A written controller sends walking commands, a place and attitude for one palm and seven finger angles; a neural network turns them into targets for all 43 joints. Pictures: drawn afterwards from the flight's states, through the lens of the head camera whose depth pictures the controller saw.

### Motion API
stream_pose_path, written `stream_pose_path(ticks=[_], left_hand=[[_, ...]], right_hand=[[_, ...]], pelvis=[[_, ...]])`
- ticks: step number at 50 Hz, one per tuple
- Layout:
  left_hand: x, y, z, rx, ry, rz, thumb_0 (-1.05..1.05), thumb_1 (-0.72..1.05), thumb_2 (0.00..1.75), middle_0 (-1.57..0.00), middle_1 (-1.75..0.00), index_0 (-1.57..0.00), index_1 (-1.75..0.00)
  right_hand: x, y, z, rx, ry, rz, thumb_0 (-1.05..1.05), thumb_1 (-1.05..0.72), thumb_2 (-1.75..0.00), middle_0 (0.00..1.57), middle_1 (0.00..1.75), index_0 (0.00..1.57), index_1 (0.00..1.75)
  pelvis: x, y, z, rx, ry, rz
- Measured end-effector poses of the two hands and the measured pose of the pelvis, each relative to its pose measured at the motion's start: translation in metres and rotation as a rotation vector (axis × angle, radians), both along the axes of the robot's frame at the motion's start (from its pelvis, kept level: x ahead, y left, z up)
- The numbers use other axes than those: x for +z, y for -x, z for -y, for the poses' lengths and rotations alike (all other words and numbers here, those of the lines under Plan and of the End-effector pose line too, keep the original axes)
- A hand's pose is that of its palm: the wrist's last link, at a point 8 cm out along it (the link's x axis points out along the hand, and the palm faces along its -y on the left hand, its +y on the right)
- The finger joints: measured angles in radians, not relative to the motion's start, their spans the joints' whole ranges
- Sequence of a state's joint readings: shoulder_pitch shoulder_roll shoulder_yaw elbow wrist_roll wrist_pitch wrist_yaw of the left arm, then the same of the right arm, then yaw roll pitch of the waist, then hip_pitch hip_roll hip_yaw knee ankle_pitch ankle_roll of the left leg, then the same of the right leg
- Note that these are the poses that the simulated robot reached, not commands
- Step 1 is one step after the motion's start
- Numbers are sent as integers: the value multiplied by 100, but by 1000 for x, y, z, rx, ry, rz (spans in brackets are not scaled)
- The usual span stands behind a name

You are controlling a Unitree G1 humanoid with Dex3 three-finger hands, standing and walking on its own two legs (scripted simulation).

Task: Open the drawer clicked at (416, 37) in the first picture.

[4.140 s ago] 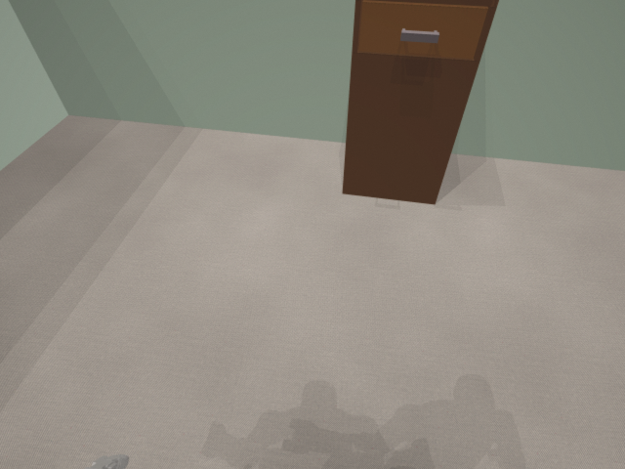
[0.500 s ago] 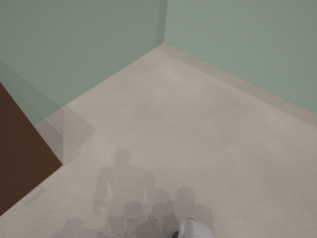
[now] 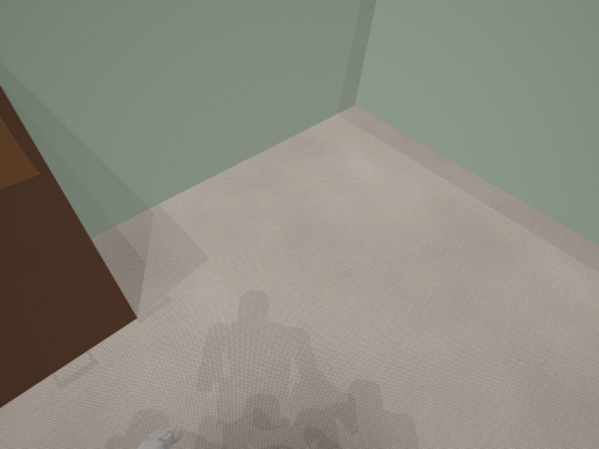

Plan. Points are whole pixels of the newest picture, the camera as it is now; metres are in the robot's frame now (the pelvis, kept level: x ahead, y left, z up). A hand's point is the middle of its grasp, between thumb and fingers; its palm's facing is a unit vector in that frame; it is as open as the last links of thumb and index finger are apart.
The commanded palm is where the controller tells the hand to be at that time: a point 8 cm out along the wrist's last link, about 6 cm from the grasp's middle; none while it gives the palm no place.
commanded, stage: turn to face it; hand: left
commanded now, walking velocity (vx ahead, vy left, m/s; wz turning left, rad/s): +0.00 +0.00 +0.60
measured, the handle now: out of the picture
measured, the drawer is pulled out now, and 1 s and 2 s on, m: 0.00 0.00 0.00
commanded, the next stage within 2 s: take the last steps up to it in 1.22 s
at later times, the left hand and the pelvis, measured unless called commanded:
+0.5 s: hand out of the picture +0.05 +0.20 -0.14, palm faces +0.28 -0.91 -0.29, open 7.4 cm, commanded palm none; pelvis -0.01 -0.03 +0.01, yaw +15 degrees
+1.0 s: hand out of the picture -0.13 +0.17 -0.17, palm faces +0.57 -0.77 -0.27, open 7.4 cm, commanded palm none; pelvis -0.03 -0.03 +0.00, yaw +33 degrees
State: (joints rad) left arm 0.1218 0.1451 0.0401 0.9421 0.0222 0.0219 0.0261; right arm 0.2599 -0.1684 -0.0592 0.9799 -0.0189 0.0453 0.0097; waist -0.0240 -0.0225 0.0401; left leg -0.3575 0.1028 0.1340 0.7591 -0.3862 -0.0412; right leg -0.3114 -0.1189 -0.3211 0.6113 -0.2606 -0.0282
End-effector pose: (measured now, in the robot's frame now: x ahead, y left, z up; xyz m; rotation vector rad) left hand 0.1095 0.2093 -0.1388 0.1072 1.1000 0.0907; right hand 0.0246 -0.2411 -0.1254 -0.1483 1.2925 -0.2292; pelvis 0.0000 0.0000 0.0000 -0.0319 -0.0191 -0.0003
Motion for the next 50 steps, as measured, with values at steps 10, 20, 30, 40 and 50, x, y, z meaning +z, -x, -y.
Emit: stream_pose_path(ticks=[10, 20, 30, 40, 50], left_hand=[[7, 78, -74, 160, -85, -191, 1, 91, 90, -20, -29, -20, -30], [29, 88, -67, 252, -145, -141, 1, 91, 90, -20, -29, -19, -30], [44, 104, -4, 336, -156, -23, 1, 91, 90, -20, -29, -20, -30], [32, 171, 22, 486, -92, -114, 1, 90, 90, -21, -30, -20, -30], [1, 272, 0, 666, -51, -295, 1, 91, 90, -20, -30, -20, -30]], right_hand=[[21, -40, -12, 132, 48, 29, 0, -91, -89, 20, 30, 20, 30], [15, -75, 3, 235, 9, 53, 0, -90, -89, 20, 30, 20, 30], [-4, -116, 40, 358, -31, 73, 0, -90, -89, 20, 30, 20, 30], [7, -144, 21, 525, -16, 30, 0, -91, -89, 19, 30, 20, 30], [15, -173, -60, 716, 0, 140, 0, -90, -89, 19, 30, 20, 30]], pelvis=[[14, -2, -16, 84, 4, -35], [16, 1, 5, 192, -5, -35], [10, 10, 48, 338, -45, -16], [15, 14, 54, 483, -59, -28], [3, 30, 27, 576, -29, -37]])
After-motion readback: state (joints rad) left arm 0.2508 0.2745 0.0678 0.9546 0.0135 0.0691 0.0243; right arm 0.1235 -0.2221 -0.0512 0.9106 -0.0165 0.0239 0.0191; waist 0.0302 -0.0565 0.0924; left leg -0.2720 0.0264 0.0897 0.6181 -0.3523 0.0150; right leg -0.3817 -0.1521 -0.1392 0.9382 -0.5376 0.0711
